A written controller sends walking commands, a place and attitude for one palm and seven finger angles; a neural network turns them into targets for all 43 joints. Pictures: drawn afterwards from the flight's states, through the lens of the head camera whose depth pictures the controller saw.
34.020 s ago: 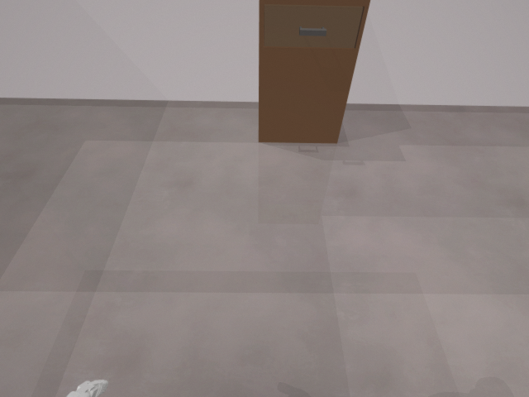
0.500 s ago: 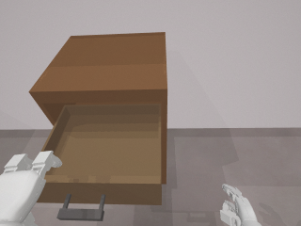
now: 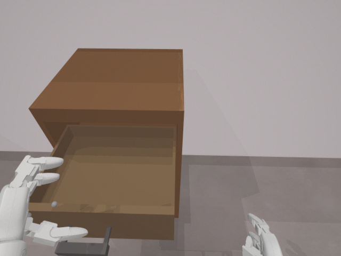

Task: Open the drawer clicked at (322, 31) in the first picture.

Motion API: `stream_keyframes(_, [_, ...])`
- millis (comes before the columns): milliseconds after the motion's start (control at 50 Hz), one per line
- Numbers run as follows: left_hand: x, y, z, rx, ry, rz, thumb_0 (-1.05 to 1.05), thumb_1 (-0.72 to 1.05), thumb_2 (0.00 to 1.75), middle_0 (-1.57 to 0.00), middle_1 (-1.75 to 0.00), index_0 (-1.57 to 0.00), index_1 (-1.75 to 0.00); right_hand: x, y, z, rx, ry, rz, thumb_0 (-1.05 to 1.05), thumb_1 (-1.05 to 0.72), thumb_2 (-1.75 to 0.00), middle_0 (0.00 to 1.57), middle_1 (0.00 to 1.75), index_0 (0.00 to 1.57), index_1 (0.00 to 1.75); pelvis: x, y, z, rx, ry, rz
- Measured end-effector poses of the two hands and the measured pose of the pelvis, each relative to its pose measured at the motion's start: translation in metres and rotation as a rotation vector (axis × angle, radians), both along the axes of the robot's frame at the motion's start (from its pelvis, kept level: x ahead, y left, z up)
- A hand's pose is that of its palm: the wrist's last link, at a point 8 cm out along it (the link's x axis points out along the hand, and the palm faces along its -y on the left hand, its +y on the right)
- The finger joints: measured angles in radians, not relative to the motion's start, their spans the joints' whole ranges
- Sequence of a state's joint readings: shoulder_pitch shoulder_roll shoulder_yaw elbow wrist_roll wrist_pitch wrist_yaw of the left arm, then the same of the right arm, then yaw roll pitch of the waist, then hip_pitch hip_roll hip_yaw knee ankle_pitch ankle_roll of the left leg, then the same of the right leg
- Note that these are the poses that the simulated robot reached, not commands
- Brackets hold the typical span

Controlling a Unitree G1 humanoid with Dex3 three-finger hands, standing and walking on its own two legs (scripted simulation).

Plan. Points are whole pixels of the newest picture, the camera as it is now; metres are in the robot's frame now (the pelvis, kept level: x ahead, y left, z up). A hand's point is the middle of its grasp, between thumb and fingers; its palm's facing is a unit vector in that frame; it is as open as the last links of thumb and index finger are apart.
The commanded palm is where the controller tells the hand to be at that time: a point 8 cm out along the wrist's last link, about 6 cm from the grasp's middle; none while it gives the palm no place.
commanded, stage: draw the hand back to the body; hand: left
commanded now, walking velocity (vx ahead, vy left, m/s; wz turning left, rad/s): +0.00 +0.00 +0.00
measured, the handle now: (85, 239) +0.17 +0.25 -0.09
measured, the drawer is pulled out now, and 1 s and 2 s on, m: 0.30 0.30 0.30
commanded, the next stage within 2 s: step back with the hand held close in 0.78 s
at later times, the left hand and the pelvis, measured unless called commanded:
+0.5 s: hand (60, 192) +0.17 +0.21 +0.16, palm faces +0.37 -0.82 -0.43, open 9.3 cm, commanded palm +0.12 +0.25 +0.18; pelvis -0.01 -0.02 +0.01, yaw +0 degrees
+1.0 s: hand (60, 184) +0.18 +0.21 +0.17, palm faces +0.39 -0.79 -0.48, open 7.4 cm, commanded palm +0.12 +0.25 +0.18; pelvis -0.01 -0.03 +0.00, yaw +0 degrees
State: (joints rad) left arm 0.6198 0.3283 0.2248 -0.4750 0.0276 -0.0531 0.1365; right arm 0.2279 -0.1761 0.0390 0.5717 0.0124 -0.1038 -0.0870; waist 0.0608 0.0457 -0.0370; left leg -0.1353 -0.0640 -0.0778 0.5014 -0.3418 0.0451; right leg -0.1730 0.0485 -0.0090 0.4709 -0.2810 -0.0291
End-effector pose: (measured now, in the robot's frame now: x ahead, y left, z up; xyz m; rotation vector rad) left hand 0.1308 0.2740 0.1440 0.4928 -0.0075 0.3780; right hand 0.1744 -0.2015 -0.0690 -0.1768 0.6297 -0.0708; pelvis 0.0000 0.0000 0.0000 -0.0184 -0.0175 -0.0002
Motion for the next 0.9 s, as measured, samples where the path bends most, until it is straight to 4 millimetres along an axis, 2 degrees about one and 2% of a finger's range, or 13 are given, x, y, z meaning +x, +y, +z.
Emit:
stream_keyframes(180, [0.006,-0.007,0.026,0.006,-0.091,-0.045,0.0,-0.09,0.47,-0.29,-0.93,-0.28,-0.94,-0.006,-0.012,-0.002,0.001,0.008,0.014,0.01,-0.91,-0.9,0.2,0.3,0.21,0.3,-0.007,-0.009,0.004,0.004,-0.009,-0.001])
stream_keyframes(420, [0.002,-0.021,0.032,0.015,-0.095,-0.054,0.0,0.32,0.65,-0.25,-0.67,-0.25,-0.67,-0.001,-0.035,0.0,-0.012,-0.007,-0.004,0.01,-0.91,-0.9,0.2,0.3,0.21,0.3,-0.011,-0.021,0.006,0.008,-0.003,-0.004])
stream_keyframes(560, [0.004,-0.029,0.041,0.026,-0.135,-0.057,0.01,0.56,0.75,-0.24,-0.51,-0.23,-0.52,0.004,-0.039,0.002,-0.004,-0.026,0.0,0.01,-0.91,-0.9,0.2,0.3,0.2,0.3,-0.01,-0.027,0.006,0.01,-0.008,-0.002])
stream_keyframes(660, [0.006,-0.031,0.038,0.02,-0.125,-0.058,0.01,0.73,0.82,-0.23,-0.41,-0.22,-0.41,0.006,-0.04,0.001,0.009,-0.026,-0.001,0.01,-0.91,-0.9,0.2,0.3,0.2,0.3,-0.01,-0.03,0.006,0.011,-0.008,-0.004])
stream_keyframes(760, [0.007,-0.034,0.035,0.015,-0.103,-0.057,0.01,0.83,0.86,-0.22,-0.34,-0.21,-0.35,0.005,-0.04,-0.001,0.013,-0.019,0.001,0.01,-0.91,-0.9,0.2,0.3,0.2,0.3,-0.009,-0.032,0.006,0.011,-0.006,-0.005])
stream_keyframes(900, [0.006,-0.035,0.038,0.027,-0.108,-0.056,0.01,0.88,0.89,-0.22,-0.31,-0.21,-0.31,0.004,-0.041,-0.003,0.016,-0.007,-0.002,0.01,-0.91,-0.9,0.2,0.3,0.2,0.3,-0.007,-0.032,0.006,0.011,-0.007,-0.005])
